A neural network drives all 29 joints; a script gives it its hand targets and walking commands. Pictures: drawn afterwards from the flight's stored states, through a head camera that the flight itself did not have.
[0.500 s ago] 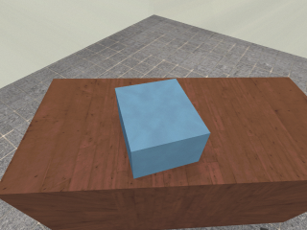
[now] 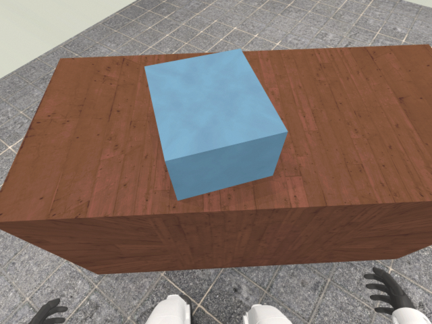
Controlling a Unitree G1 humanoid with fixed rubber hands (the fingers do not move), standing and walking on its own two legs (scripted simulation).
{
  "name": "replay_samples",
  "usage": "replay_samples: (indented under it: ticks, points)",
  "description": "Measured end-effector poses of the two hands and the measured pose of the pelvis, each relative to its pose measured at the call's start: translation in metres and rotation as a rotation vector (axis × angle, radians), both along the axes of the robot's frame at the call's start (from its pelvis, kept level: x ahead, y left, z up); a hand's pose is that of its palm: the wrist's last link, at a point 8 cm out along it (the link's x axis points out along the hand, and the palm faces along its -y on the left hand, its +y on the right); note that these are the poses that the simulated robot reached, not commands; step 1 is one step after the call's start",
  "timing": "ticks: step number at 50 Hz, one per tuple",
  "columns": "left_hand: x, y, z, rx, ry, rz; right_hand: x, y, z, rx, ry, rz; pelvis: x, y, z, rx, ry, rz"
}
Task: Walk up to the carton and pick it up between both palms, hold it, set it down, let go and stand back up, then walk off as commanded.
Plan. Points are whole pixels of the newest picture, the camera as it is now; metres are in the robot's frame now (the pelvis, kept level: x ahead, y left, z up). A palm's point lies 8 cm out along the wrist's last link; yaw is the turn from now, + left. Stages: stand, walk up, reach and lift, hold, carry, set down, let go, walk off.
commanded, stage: walk off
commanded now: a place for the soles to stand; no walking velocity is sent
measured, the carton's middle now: (210, 122) +0.55 +0.02 -0.02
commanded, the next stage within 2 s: stand in 0.76 s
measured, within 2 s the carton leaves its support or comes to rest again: neither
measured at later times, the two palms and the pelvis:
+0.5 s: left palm out of the picture +0.00 +0.34 -0.07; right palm out of the picture -0.02 -0.33 -0.09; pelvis -0.12 +0.01 +0.00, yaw +2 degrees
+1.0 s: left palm out of the picture -0.12 +0.33 -0.07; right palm out of the picture -0.14 -0.32 -0.09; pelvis -0.21 +0.00 +0.01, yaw +1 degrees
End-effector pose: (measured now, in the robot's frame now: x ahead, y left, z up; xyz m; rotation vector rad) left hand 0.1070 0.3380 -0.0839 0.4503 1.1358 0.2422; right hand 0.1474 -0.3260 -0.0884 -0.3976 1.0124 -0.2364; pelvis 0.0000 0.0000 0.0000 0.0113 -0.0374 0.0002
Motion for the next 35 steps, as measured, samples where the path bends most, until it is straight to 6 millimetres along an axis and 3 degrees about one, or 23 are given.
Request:
replay_samples:
  ticks: [3, 7, 14, 20, 27, 35]
  points:
    - [-0.039, -0.008, -0.006, 0.039, 0.035, 0.005, -0.008, -0.016, -0.018, 0.005, -0.012, 0.005, -0.017, -0.014, -0.015, 0.015, -0.018, -0.004]
    - [-0.080, -0.021, 0.003, 0.059, 0.058, 0.063, -0.035, -0.019, -0.028, 0.032, 0.020, -0.027, -0.030, -0.016, -0.010, 0.030, -0.043, -0.020]
    - [-0.077, -0.028, 0.026, 0.074, -0.078, 0.037, -0.090, -0.019, -0.023, 0.033, 0.097, 0.004, -0.059, -0.018, 0.001, 0.045, -0.031, -0.003]
    - [-0.081, -0.016, 0.028, 0.059, -0.160, -0.011, -0.125, -0.017, -0.011, -0.009, 0.104, 0.025, -0.093, -0.007, 0.000, 0.034, -0.017, 0.029]
    - [-0.122, 0.006, 0.006, 0.013, -0.133, 0.018, -0.182, -0.002, 0.006, -0.049, 0.096, 0.022, -0.134, 0.007, -0.001, 0.005, -0.032, 0.034]
    - [-0.182, -0.006, -0.004, -0.032, -0.056, 0.003, -0.209, -0.004, 0.023, -0.044, 0.023, 0.026, -0.169, -0.004, 0.005, -0.014, -0.021, 0.006]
